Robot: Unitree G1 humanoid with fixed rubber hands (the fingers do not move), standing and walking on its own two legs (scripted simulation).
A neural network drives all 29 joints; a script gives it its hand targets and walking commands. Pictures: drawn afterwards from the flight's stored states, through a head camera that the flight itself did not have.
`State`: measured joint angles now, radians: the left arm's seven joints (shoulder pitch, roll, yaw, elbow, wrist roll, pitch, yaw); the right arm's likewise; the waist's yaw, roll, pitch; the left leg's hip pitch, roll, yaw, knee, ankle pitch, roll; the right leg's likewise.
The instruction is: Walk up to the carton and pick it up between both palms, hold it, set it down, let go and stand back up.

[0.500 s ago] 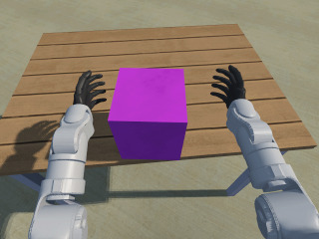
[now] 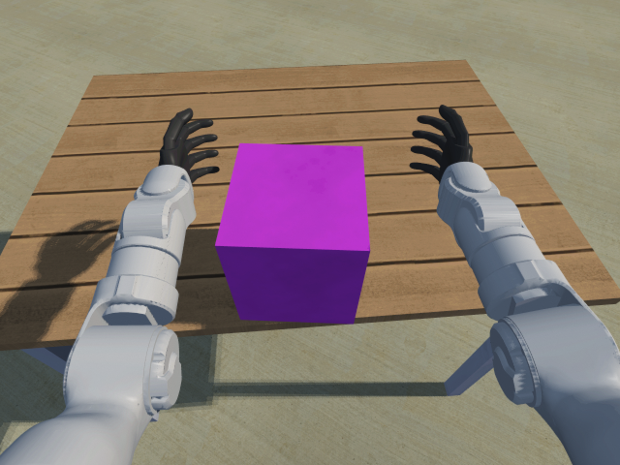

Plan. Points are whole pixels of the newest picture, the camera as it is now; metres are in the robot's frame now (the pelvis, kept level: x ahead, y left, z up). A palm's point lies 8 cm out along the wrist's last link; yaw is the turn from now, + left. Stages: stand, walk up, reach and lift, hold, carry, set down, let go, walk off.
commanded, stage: reach and lift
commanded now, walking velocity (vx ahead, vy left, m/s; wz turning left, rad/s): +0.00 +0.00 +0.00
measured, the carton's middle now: (298, 237) +0.42 +0.07 +0.03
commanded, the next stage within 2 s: none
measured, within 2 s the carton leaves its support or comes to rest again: neither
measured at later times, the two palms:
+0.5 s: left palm (203, 220) +0.42 +0.20 +0.06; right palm (433, 225) +0.43 -0.13 +0.05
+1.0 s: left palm (208, 224) +0.41 +0.20 +0.06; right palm (398, 228) +0.42 -0.07 +0.05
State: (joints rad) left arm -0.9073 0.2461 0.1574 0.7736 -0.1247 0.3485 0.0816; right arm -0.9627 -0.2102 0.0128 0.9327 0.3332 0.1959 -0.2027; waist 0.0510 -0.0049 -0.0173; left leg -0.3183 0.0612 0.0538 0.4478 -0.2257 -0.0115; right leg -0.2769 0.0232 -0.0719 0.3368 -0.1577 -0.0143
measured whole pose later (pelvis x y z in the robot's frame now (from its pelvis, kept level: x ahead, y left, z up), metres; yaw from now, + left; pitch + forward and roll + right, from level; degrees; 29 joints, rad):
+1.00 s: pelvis -0.02 +0.01 -0.01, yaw +1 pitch +16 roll -2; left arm -0.97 0.11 0.34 1.25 0.13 -0.23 0.09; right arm -0.95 0.06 -0.44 1.17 -0.24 -0.19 -0.16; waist 0.04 -0.01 -0.13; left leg -0.62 0.05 0.03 0.54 -0.20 0.00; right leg -0.57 0.00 -0.09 0.44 -0.15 -0.01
